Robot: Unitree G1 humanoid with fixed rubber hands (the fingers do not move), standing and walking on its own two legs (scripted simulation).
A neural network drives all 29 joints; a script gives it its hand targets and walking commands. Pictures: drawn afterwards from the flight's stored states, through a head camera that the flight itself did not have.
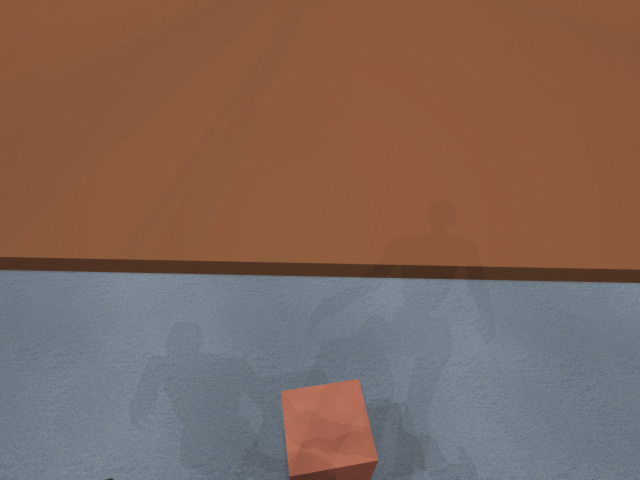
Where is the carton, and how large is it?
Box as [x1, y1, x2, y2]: [281, 379, 377, 479]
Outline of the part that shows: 358,379 281,391 290,479 370,479 377,462 377,457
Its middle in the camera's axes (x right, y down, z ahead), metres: +0.02 +0.54 +1.05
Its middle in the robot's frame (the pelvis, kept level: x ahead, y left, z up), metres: +0.40 +0.00 -0.66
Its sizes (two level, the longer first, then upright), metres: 0.210 0.200 0.250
